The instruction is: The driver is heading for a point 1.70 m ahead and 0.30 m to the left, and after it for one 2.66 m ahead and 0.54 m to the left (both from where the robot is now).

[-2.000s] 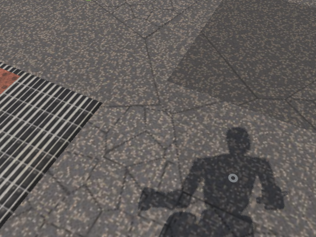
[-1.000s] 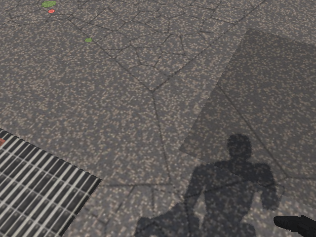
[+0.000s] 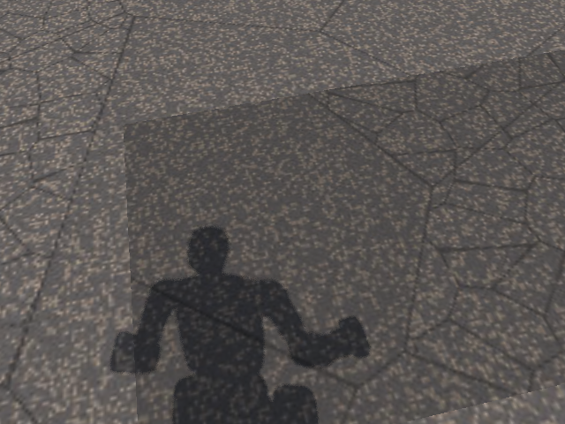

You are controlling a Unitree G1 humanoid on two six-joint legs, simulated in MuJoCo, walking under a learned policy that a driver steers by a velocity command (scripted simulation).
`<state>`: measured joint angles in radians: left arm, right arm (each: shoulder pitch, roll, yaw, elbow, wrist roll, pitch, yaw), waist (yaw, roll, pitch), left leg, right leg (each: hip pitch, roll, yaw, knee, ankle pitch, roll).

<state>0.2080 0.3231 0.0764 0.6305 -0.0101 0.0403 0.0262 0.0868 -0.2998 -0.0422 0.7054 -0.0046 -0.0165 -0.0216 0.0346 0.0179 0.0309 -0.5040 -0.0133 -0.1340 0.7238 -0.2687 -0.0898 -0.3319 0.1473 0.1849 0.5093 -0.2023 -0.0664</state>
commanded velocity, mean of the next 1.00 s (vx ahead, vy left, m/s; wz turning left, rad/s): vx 0.01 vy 0.00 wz -0.18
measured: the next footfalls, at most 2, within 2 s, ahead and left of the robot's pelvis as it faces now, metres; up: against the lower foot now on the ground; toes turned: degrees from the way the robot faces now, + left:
left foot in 0.08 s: +0.11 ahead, +0.14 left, +0.00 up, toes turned -9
right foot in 0.42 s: +0.03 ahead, -0.12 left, +0.00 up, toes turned -5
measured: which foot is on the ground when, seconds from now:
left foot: up 0.00-0.06, down 0.08-1.00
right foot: down 0.00-0.08, up 0.10-0.40, down 0.42-1.00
